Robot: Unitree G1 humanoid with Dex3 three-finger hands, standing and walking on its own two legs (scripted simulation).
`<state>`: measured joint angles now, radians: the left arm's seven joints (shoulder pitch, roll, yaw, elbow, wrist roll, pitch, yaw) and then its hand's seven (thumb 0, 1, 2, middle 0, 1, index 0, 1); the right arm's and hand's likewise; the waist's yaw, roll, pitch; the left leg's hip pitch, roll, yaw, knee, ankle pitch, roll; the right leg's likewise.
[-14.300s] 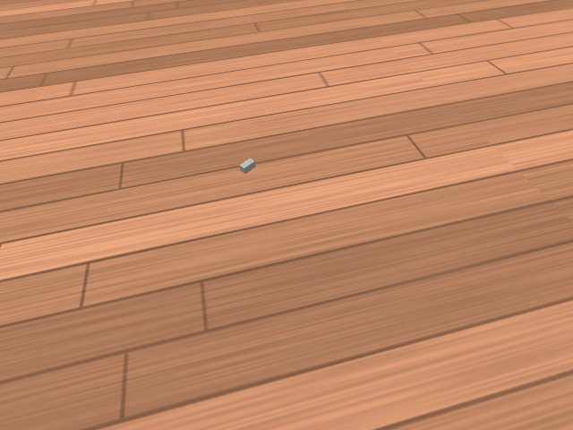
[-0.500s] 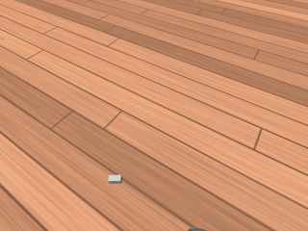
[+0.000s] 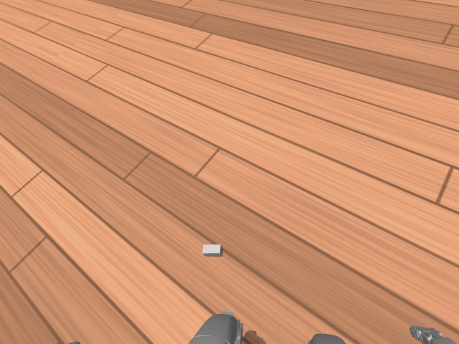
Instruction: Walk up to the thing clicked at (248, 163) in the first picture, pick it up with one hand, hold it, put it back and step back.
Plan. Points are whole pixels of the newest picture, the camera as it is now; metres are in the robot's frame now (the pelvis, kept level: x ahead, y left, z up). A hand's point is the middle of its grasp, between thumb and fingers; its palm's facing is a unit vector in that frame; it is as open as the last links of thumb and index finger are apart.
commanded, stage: walk up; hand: left
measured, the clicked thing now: (212, 250) +0.52 +0.24 -0.73
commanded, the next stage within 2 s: stand in 0.72 s
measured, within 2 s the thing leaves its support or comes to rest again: neither
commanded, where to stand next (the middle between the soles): +0.12 +0.02 m, yaw -4 degrees
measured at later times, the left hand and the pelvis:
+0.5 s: hand out of the picture +0.04 +0.28 -0.15, palm faces -0.06 -0.94 -0.33, open 7.4 cm; pelvis -0.02 +0.03 +0.00, yaw -2 degrees
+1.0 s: hand out of the picture +0.10 +0.28 -0.12, palm faces -0.07 -0.94 -0.35, open 7.4 cm; pelvis -0.01 +0.03 +0.03, yaw -3 degrees
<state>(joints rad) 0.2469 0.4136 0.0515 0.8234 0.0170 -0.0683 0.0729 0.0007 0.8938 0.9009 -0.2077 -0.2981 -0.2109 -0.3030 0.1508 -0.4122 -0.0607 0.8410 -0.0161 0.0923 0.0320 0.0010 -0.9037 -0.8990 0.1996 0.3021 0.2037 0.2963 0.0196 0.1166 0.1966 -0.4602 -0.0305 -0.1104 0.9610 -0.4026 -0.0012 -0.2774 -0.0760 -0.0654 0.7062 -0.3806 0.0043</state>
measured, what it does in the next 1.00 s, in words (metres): steps on the spot: left foot, then right foot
